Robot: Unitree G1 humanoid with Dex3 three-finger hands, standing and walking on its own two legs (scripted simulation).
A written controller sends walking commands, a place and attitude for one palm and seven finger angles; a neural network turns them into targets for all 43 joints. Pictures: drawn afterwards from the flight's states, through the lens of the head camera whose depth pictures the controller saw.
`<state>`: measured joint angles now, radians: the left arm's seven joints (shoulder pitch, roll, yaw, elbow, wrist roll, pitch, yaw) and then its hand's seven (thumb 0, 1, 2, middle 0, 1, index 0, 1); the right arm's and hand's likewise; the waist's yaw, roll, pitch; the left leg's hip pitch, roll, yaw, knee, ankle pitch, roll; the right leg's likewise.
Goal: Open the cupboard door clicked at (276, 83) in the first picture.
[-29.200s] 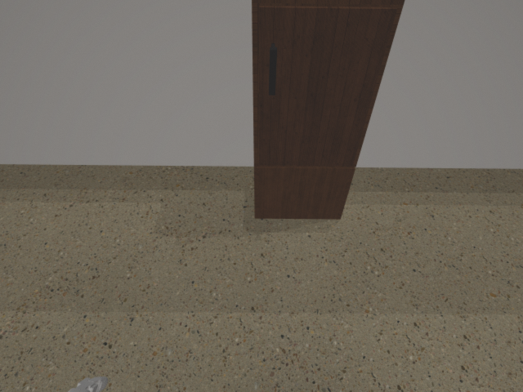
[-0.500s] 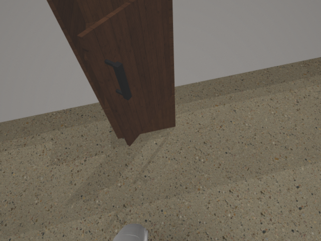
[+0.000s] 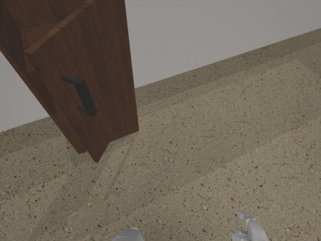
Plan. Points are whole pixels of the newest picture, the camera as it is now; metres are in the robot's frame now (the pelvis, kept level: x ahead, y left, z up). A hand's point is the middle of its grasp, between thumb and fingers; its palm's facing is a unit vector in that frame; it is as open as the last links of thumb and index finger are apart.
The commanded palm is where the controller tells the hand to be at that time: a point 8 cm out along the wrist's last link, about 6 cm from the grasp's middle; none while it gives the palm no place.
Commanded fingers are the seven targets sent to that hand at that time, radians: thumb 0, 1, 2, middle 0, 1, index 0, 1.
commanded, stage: walk to a spot facing it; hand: left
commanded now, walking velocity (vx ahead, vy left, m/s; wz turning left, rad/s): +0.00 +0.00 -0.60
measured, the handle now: (80, 96) +0.45 +0.29 +0.03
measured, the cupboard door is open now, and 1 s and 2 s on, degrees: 44 44 44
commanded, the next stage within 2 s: none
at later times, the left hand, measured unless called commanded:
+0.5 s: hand (123, 197) +0.24 +0.14 -0.16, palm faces -0.40 -0.88 -0.27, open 7.4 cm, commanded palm none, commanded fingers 0.00 0.90 0.90 -0.20 -0.30 -0.20 -0.30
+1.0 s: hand (114, 207) +0.21 +0.16 -0.18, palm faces -0.48 -0.85 -0.19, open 7.4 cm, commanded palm none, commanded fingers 0.00 0.90 0.90 -0.20 -0.30 -0.20 -0.30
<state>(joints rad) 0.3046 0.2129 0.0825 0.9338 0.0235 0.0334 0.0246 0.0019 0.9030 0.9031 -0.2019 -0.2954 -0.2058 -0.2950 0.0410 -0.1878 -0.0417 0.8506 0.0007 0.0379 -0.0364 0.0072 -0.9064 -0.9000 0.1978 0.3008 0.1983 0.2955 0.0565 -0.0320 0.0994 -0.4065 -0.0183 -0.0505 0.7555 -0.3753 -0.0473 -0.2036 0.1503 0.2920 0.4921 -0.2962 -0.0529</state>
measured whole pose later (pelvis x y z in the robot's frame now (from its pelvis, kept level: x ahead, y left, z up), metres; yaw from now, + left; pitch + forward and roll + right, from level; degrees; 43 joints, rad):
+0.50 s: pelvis +0.02 +0.00 -0.02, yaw -22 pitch +1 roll +0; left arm 0.07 0.24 0.06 0.86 0.02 0.03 -0.03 0.00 0.91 0.90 -0.19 -0.29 -0.20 -0.29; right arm 0.33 -0.26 -0.04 0.92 -0.02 0.03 -0.03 0.01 -0.90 -0.90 0.20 0.30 0.20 0.30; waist -0.04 0.04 0.12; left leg -0.24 0.15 0.23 0.73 -0.46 -0.04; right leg -0.32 -0.01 -0.07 0.63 -0.30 -0.03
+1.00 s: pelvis +0.11 -0.01 -0.01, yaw -36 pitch +2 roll -1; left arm 0.35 0.22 0.09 0.98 0.02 0.02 -0.02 0.00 0.91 0.90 -0.20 -0.30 -0.20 -0.29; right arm 0.15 -0.20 -0.04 0.85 -0.03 -0.04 -0.01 0.01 -0.91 -0.90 0.20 0.30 0.20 0.30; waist 0.05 -0.03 0.04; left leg -0.32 0.02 0.05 0.59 -0.30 0.01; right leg -0.27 0.08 0.13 0.70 -0.43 -0.03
